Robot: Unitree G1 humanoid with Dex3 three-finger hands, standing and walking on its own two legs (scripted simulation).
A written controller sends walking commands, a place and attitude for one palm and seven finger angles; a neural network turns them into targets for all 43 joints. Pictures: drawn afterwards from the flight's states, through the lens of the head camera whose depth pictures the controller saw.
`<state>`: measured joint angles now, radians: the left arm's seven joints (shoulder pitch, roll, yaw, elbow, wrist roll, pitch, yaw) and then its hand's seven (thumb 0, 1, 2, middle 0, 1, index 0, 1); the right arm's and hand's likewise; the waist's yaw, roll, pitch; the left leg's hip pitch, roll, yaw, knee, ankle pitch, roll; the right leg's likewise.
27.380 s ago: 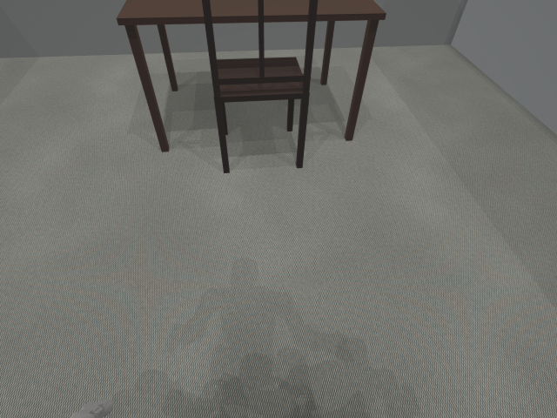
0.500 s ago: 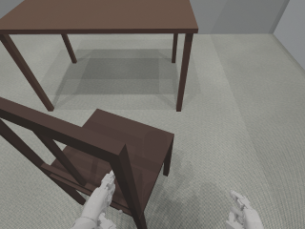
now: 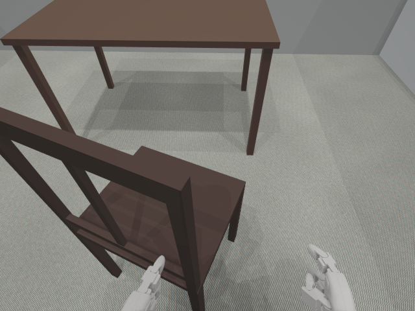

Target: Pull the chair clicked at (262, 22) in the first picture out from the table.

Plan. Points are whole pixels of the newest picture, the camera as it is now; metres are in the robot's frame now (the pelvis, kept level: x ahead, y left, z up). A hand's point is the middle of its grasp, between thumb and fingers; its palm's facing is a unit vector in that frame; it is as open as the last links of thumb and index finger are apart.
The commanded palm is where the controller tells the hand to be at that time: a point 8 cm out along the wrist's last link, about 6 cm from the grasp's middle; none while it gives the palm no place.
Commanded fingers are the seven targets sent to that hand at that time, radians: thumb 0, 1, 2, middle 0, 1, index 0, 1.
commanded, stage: draw the fingers out of the gap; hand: left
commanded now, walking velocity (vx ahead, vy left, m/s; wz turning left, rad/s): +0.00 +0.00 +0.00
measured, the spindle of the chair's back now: (101, 209) +0.33 +0.24 +0.01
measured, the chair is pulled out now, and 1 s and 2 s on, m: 0.61 0.61 0.61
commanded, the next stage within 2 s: draw the hand back to the body in 0.10 s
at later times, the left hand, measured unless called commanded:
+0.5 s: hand (132, 303) +0.14 +0.11 +0.09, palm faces +0.07 -1.00 +0.04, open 16.8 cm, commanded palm +0.08 +0.16 +0.07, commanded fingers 0.00 -0.55 0.20 0.00 0.00 0.00 0.00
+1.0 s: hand (69, 281) +0.16 +0.19 +0.12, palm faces +0.23 -0.89 -0.38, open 15.2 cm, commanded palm +0.12 +0.24 +0.17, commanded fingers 0.00 0.17 0.55 -0.10 -0.15 -0.10 -0.15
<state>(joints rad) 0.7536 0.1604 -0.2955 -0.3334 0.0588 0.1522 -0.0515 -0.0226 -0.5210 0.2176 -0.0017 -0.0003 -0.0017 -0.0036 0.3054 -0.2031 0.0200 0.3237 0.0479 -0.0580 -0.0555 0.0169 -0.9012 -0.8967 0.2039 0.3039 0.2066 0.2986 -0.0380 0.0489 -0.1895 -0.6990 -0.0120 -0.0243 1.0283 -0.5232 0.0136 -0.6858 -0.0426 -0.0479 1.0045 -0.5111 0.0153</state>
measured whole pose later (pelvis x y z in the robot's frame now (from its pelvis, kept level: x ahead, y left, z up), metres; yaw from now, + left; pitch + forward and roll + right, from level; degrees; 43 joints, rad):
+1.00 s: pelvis +0.01 -0.01 +0.03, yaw +0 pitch +4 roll -1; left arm 0.78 0.31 0.08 -0.54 -0.05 0.03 0.14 -0.01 -0.16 0.39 -0.06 -0.08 -0.06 -0.08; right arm 0.28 -0.20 0.02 0.46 0.06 -0.05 -0.16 0.02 -0.90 -0.90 0.20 0.30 0.20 0.30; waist 0.04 0.07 -0.13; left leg -0.45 0.00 -0.04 0.83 -0.46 0.00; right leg -0.43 -0.02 -0.06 0.81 -0.44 0.00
